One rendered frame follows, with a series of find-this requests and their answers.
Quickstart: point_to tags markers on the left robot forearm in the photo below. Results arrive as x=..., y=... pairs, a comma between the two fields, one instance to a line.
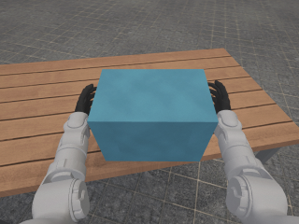
x=71, y=153

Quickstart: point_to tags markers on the robot right hand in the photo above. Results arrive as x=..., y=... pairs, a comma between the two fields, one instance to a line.
x=221, y=99

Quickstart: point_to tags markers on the right robot forearm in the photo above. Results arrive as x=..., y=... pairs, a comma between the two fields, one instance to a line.
x=235, y=149

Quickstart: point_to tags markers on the table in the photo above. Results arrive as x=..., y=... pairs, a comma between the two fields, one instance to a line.
x=36, y=100

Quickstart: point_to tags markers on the carton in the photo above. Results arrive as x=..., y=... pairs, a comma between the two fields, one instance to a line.
x=152, y=114

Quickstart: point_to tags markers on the robot left upper arm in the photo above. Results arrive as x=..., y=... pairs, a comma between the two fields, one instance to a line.
x=60, y=202

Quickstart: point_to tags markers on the robot right upper arm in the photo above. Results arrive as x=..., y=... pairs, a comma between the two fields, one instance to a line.
x=257, y=200

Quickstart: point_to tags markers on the robot left hand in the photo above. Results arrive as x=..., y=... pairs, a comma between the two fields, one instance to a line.
x=84, y=102

